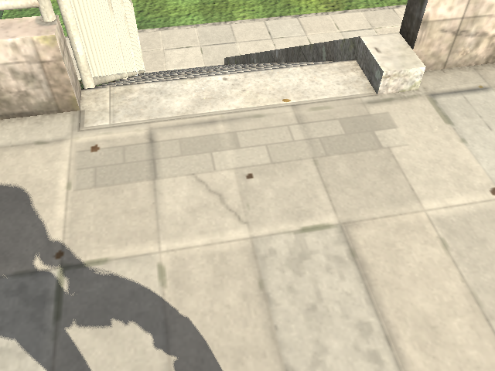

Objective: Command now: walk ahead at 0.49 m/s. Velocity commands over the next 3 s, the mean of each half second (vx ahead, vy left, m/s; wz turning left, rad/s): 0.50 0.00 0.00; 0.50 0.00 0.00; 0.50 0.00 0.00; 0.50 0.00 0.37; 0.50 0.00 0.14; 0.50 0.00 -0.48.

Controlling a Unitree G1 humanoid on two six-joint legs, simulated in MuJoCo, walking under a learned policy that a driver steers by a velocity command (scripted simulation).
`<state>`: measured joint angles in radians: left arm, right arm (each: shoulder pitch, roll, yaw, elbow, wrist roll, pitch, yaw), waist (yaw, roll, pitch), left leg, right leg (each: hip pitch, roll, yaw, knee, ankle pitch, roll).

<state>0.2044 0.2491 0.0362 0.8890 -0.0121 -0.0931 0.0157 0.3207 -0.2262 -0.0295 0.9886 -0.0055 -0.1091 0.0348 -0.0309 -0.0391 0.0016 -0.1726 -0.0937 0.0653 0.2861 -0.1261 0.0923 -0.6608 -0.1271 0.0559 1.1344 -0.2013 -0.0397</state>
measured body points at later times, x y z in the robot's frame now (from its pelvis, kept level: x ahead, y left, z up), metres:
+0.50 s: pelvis +0.28 -0.08 +0.00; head +0.29 -0.10 +0.45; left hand +0.33 +0.18 -0.12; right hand +0.37 -0.35 -0.14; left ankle +0.28 +0.08 -0.66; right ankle +0.30 -0.16 -0.74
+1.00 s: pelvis +0.55 -0.01 -0.01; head +0.58 +0.00 +0.44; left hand +0.59 +0.26 -0.15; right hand +0.66 -0.27 -0.13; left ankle +0.61 +0.07 -0.74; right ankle +0.47 -0.17 -0.65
